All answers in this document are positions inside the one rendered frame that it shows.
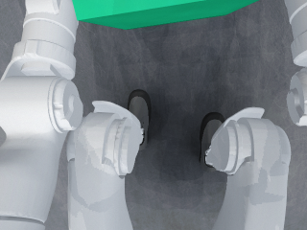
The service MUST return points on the right robot forearm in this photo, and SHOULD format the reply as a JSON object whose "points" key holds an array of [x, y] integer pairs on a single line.
{"points": [[297, 13]]}

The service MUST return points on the robot left shin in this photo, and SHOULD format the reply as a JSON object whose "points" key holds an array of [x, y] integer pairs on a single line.
{"points": [[107, 107]]}

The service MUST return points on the carton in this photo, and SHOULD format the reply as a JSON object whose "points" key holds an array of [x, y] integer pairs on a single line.
{"points": [[135, 14]]}

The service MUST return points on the robot right upper arm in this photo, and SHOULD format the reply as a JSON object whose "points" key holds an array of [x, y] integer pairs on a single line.
{"points": [[297, 98]]}

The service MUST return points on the robot left foot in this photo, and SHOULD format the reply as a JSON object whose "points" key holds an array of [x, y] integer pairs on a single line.
{"points": [[139, 104]]}

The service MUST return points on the left robot forearm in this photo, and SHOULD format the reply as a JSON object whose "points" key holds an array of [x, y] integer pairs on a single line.
{"points": [[47, 43]]}

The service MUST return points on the robot left upper arm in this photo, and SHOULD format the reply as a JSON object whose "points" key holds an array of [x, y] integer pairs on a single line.
{"points": [[36, 113]]}

